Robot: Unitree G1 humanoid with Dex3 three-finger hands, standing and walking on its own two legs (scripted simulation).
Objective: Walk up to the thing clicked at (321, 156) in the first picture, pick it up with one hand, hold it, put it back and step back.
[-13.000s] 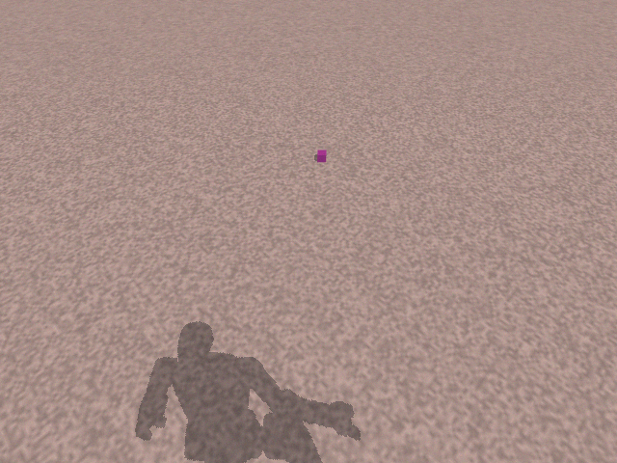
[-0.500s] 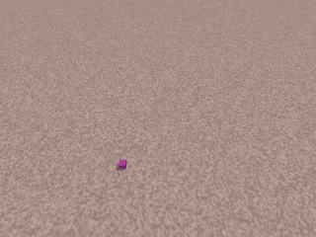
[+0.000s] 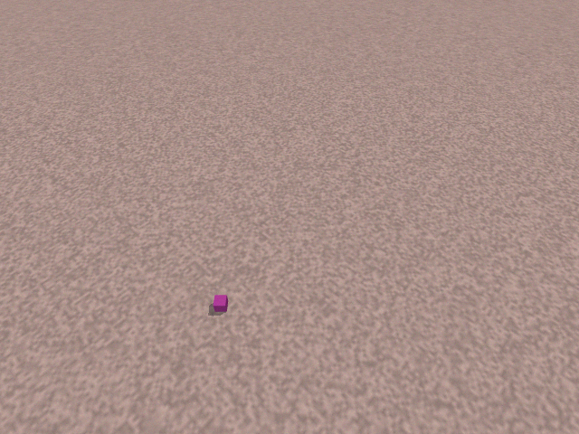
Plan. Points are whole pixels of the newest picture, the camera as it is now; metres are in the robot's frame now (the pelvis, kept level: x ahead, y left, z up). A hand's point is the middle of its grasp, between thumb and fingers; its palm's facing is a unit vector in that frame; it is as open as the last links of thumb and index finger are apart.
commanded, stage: stand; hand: left
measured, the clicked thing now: (220, 303) +0.73 +0.26 -0.76
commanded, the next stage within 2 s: walk up in 0.08 s
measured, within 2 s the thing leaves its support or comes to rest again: neither
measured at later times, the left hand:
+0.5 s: hand out of the picture +0.10 +0.35 -0.18, palm faces -0.04 -0.93 -0.36, open 7.4 cm
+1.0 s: hand (137, 313) +0.37 +0.29 -0.14, palm faces -0.06 -0.93 -0.37, open 7.3 cm
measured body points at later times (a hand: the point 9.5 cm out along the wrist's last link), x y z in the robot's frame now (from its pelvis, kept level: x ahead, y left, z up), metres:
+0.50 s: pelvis +0.09 +0.07 -0.02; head +0.10 +0.09 +0.43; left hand +0.11 +0.40 -0.15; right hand +0.14 -0.26 -0.12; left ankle +0.13 +0.17 -0.75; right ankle +0.04 -0.09 -0.69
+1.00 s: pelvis +0.26 +0.04 -0.02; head +0.28 +0.02 +0.43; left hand +0.37 +0.34 -0.11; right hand +0.29 -0.27 -0.15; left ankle +0.20 +0.18 -0.67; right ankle +0.31 -0.07 -0.75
